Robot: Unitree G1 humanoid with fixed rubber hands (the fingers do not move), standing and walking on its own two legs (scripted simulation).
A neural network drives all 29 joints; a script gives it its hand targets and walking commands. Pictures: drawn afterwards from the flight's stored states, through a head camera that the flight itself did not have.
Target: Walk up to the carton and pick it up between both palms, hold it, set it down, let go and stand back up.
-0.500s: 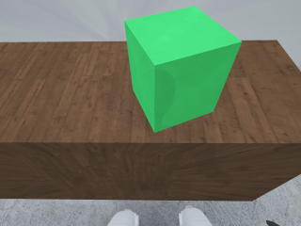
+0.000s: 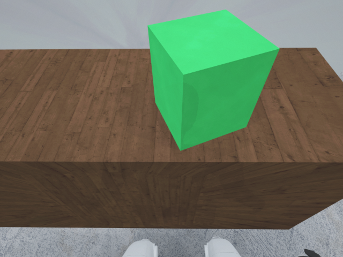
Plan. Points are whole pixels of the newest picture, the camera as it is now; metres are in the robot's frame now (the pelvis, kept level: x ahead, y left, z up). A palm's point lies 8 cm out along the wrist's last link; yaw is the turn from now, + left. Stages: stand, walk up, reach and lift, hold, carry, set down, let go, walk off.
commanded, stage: walk up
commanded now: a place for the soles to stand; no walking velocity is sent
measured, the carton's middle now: (202, 82) +0.51 -0.08 +0.11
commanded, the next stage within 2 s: none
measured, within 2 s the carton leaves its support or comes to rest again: neither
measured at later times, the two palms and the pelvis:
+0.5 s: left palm out of the picture +0.05 +0.36 -0.10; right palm out of the picture +0.07 -0.30 -0.09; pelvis -0.01 +0.03 +0.00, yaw +0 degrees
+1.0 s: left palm out of the picture +0.07 +0.25 -0.11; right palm out of the picture +0.06 -0.43 -0.08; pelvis +0.00 -0.08 +0.00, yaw +0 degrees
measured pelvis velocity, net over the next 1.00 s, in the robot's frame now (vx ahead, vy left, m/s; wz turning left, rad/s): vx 0.00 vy -0.08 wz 0.00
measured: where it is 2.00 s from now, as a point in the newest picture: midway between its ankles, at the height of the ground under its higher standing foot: outside the picture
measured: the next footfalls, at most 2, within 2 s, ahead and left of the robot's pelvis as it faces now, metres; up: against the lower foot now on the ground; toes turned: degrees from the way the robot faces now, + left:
right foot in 0.92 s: +0.07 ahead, -0.20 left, +0.00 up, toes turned +0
left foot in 1.42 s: +0.14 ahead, +0.07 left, +0.00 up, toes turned +1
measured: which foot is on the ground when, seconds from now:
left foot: down 0.00-0.92, up 0.94-1.00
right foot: down 0.00-0.48, up 0.50-0.90, down 0.92-1.00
